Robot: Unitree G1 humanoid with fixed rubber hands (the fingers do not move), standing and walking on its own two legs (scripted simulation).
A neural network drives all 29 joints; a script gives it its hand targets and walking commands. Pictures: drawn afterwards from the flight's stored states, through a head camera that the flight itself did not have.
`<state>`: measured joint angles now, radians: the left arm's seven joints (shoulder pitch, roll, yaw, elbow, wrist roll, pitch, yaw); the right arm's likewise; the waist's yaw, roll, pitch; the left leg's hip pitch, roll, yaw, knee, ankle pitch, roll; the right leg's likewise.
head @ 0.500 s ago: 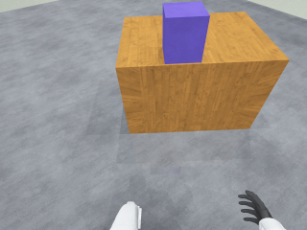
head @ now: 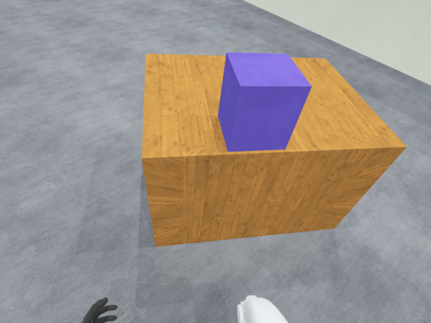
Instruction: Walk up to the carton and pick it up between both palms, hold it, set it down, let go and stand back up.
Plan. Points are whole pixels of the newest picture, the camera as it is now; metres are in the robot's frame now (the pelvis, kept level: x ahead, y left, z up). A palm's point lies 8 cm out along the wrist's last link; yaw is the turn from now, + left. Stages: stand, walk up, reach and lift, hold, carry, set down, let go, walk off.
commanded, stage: walk up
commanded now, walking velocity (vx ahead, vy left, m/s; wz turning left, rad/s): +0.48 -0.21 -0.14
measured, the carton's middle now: (257, 103) +0.77 -0.20 -0.02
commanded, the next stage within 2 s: none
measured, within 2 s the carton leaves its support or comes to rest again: neither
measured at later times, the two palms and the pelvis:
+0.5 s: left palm (145, 256) +0.30 +0.14 -0.11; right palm (350, 272) +0.25 -0.36 -0.15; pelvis +0.26 -0.11 +0.00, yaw -2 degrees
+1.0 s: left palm (132, 247) +0.35 +0.18 -0.17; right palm (291, 208) +0.43 -0.26 -0.14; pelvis +0.38 -0.04 -0.01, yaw -3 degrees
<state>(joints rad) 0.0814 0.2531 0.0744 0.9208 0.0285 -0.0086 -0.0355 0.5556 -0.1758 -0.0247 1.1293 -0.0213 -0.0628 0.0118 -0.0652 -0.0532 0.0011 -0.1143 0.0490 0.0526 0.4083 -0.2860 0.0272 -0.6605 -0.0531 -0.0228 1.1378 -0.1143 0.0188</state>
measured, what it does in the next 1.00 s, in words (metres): walks ahead: right foot, then left foot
